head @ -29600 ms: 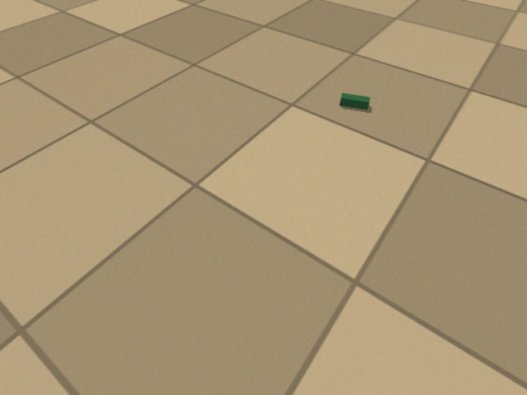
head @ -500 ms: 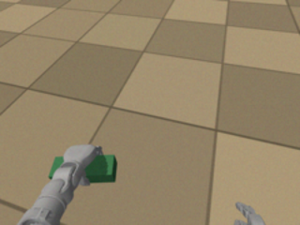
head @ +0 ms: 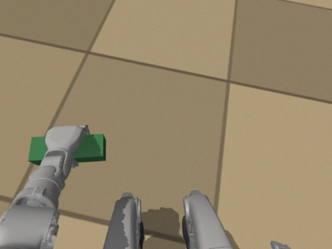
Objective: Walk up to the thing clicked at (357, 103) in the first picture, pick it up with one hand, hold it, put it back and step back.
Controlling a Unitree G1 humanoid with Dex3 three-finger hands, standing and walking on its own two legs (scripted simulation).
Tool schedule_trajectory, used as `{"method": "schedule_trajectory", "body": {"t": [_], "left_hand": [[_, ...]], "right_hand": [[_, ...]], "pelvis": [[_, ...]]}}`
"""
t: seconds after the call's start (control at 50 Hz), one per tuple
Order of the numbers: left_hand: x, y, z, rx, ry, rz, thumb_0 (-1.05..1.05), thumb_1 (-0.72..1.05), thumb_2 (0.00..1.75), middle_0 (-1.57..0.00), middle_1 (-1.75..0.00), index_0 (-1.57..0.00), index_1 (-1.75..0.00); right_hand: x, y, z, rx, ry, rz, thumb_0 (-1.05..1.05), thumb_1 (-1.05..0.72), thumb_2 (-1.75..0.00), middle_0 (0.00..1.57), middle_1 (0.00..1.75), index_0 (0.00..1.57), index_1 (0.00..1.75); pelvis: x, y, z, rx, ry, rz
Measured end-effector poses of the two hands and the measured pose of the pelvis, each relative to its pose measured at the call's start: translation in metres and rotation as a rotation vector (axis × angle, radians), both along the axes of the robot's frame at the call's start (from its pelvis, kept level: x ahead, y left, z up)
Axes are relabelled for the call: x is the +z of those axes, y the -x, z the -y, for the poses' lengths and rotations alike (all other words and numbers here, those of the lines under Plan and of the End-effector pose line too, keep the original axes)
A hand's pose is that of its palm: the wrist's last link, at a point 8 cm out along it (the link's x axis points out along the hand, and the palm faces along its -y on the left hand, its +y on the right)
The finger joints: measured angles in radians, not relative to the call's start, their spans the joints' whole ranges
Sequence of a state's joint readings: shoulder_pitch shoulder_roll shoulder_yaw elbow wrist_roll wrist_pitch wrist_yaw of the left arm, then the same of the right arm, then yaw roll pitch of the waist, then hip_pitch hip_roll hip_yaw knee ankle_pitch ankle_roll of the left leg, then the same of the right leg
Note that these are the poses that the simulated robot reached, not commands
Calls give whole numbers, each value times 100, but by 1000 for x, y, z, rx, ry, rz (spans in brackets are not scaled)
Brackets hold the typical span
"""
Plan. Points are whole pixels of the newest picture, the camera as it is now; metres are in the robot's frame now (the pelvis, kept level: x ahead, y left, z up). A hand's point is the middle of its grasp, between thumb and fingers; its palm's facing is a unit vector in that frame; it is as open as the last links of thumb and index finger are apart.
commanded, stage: crouch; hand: left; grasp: from above
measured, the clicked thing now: (70, 149) +0.39 +0.26 -0.14
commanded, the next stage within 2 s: lower in 1.16 s
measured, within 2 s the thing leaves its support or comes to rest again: neither
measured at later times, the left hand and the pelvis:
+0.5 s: hand (88, 161) +0.40 +0.27 -0.33, palm faces -0.47 -0.03 -0.88, open 9.7 cm; pelvis -0.02 +0.00 -0.16, yaw -2 degrees
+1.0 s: hand (93, 164) +0.41 +0.27 -0.41, palm faces -0.48 -0.04 -0.88, open 9.7 cm; pelvis -0.03 +0.00 -0.23, yaw -5 degrees
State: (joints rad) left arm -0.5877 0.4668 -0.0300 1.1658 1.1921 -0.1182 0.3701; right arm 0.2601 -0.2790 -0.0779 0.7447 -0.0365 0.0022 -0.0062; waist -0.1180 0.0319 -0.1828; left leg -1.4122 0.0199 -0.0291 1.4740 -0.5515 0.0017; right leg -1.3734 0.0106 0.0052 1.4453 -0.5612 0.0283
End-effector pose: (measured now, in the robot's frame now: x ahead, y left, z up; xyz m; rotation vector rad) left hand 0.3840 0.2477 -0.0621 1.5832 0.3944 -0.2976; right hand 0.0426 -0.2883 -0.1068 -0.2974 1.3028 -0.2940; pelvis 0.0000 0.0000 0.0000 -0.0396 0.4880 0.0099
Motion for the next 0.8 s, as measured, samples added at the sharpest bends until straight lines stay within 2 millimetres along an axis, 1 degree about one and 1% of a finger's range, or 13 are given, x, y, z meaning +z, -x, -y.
{"method": "schedule_trajectory", "body": {"t": [0.08, 0.16, 0.28, 0.38, 0.48, 0.58, 0.68, 0.8], "left_hand": [[-40, -7, -3, 19, 4, -13, -3, 1, 60, -63, -69, -66, -63], [-80, -10, -7, 24, 16, -38, -3, 1, 61, -63, -70, -66, -64], [-137, -14, -13, 13, 39, -61, -3, 0, 61, -64, -69, -67, -63], [-175, -18, -17, 12, 50, -54, -3, 0, 60, -65, -68, -68, -62], [-203, -25, -20, 18, 52, -47, -3, 0, 60, -65, -67, -69, -61], [-226, -31, -22, 25, 53, -41, -3, 0, 60, -66, -67, -69, -61], [-245, -35, -23, 32, 56, -48, -3, 0, 60, -66, -67, -70, -61], [-264, -36, -24, 29, 59, -56, -3, 0, 60, -66, -67, -69, -61]], "right_hand": [[-37, 12, -8, 2, -18, -30, 0, -89, -89, 20, 30, 20, 30], [-70, 15, -16, 18, -42, -45, 0, -89, -89, 20, 30, 21, 30], [-112, 9, -21, 66, -63, -63, 0, -89, -89, 20, 30, 21, 30], [-138, 0, -19, 111, -64, -78, 0, -89, -90, 20, 30, 21, 30], [-157, -6, -13, 145, -59, -88, 0, -89, -90, 20, 30, 21, 30], [-171, -5, -7, 157, -52, -104, 0, -90, -90, 20, 30, 21, 30], [-184, 2, -4, 153, -51, -125, 0, -90, -90, 20, 30, 21, 30], [-200, 17, -4, 141, -58, -159, 0, -90, -90, 20, 30, 20, 30]], "pelvis": [[-33, 7, -1, -3, 7, -53], [-63, 12, -2, -3, 15, -96], [-104, 15, -2, -2, 30, -147], [-132, 15, 0, -4, 40, -171], [-154, 15, 2, -6, 48, -176], [-172, 17, 3, -17, 55, -176], [-187, 19, 3, -25, 59, -172], [-206, 22, 3, -31, 60, -163]]}}
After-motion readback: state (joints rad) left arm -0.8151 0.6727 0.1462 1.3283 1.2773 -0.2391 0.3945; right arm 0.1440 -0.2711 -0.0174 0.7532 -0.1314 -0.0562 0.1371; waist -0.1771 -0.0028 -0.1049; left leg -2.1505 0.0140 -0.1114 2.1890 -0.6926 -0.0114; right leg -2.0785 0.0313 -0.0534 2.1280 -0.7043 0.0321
